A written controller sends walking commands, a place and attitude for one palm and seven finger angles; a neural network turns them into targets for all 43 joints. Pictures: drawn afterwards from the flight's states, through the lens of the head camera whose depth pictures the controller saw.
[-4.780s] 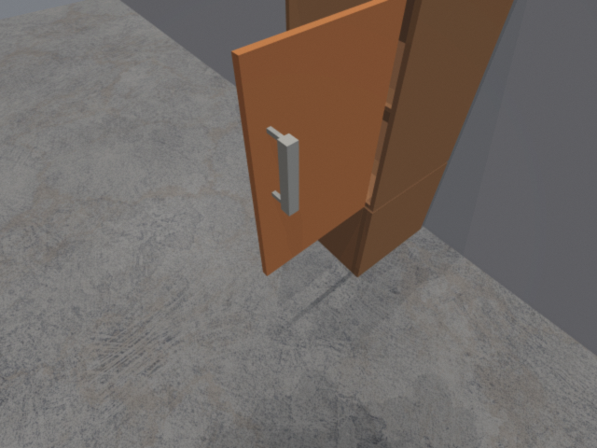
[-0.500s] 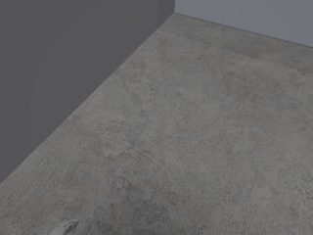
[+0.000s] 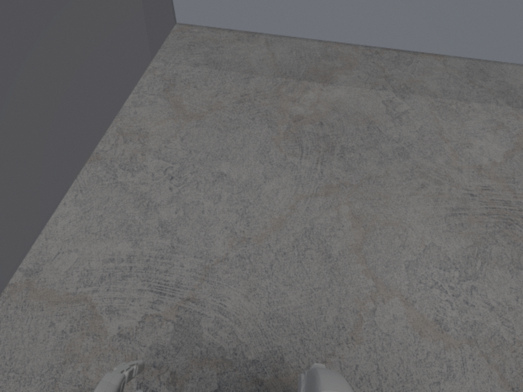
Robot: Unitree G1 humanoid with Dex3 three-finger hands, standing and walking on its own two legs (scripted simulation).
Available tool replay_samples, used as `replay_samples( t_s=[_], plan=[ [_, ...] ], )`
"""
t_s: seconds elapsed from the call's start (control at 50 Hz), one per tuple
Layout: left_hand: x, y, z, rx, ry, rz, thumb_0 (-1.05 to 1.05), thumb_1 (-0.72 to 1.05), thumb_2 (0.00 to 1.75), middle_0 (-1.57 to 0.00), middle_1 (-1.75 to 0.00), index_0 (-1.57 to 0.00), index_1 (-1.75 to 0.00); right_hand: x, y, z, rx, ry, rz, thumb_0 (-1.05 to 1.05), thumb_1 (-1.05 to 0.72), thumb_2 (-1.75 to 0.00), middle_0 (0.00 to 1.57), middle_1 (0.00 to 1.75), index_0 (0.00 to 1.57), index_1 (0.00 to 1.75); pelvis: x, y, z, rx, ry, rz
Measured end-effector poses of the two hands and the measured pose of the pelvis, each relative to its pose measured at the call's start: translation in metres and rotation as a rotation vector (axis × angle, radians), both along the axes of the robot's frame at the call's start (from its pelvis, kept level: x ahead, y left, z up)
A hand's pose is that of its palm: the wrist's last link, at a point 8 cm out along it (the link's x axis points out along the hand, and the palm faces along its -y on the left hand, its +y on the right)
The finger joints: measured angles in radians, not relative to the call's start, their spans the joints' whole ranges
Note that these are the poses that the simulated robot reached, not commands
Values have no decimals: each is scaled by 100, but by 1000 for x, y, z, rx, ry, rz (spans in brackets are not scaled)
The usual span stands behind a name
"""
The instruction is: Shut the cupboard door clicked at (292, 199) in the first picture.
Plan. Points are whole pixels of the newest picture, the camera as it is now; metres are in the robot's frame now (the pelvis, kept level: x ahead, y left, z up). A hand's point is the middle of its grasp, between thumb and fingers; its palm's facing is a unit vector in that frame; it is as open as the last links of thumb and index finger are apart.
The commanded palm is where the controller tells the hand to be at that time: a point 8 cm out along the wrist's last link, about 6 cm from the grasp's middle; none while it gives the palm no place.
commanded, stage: walk around to get in front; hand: left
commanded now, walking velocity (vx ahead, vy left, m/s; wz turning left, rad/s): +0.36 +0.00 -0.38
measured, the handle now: out of the picture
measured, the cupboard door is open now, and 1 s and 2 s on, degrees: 92 92 92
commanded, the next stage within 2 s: walk to a spot facing it in 0.48 s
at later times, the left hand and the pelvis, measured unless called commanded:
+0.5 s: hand (183, 312) +0.27 +0.17 -0.19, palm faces -0.11 -0.98 -0.19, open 7.3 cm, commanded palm none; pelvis +0.24 -0.03 -0.02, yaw -9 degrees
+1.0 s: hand (229, 215) +0.51 +0.10 -0.19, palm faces +0.04 -0.99 -0.16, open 7.3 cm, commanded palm none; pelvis +0.42 -0.08 -0.02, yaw +2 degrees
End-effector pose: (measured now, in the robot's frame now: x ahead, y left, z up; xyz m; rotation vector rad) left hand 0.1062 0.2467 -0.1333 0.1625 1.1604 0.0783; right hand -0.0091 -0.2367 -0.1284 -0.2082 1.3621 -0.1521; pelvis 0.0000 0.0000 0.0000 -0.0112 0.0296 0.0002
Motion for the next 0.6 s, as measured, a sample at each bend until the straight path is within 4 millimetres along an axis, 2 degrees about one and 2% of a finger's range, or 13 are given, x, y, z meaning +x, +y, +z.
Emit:
replay_samples(
  t_s=[0.06, 0.1, 0.14, 0.2, 0.3, 0.38, 0.44, 0.5, 0.54, 0.6],
  plan=[
    [68, -19, 5, 18, -66, -81, 1, 91, 90, -20, -30, -19, -30, -16, -7, -10, 23, 89, -83, 0, -90, -90, 20, 30, 20, 30, 28, -11, -6, 7, -5, -29],
    [108, -31, 3, 36, -131, -117, 1, 91, 90, -20, -30, -19, -30, -20, -15, -22, 38, 143, -123, 0, -90, -90, 20, 30, 20, 30, 49, -22, -18, 23, -12, -31],
    [134, -40, 1, 49, -181, -113, 1, 91, 90, -20, -30, -19, -30, -12, -24, -31, 43, 185, -150, 1, -90, -90, 20, 30, 20, 30, 65, -29, -25, 26, -26, -42],
    [145, -50, 3, 54, -148, -105, 0, 91, 90, -20, -30, -19, -30, 29, -36, -29, 28, 154, -166, 1, -90, -90, 20, 30, 20, 30, 89, -33, -18, 11, -34, -50],
    [141, -60, -3, 25, 1, -93, 0, 91, 90, -20, -30, -19, -30, 132, -48, -9, 9, -32, -150, 1, -91, -90, 20, 30, 20, 30, 134, -38, -3, 18, -13, -83],
    [144, -47, -11, 21, 87, -44, 0, 93, 90, -21, -30, -20, -30, 213, -46, -1, 1, -151, -107, 1, -91, -90, 19, 30, 20, 30, 176, -35, -2, 11, -13, -104],
    [151, -35, -24, 21, 153, -25, 0, 93, 90, -21, -30, -20, -30, 268, -44, -5, -20, -232, -80, 1, -90, -90, 20, 30, 20, 30, 212, -28, -13, -7, -17, -132],
    [170, -30, -29, 40, 213, -47, 0, 92, 90, -21, -30, -20, -30, 297, -41, -5, -27, -270, -95, 0, -90, -90, 20, 30, 20, 30, 239, -30, -16, 12, -23, -162],
    [193, -33, -25, 44, 214, -59, 1, 92, 90, -20, -30, -19, -30, 303, -39, -4, -17, -251, -112, 0, -90, -90, 20, 30, 20, 30, 256, -34, -12, 19, -21, -170],
    [240, -48, -14, 35, 171, -82, 1, 92, 90, -20, -30, -19, -30, 301, -40, -6, 1, -172, -147, 0, -91, -90, 20, 30, 20, 30, 281, -42, -4, 18, -16, -187]
  ],
)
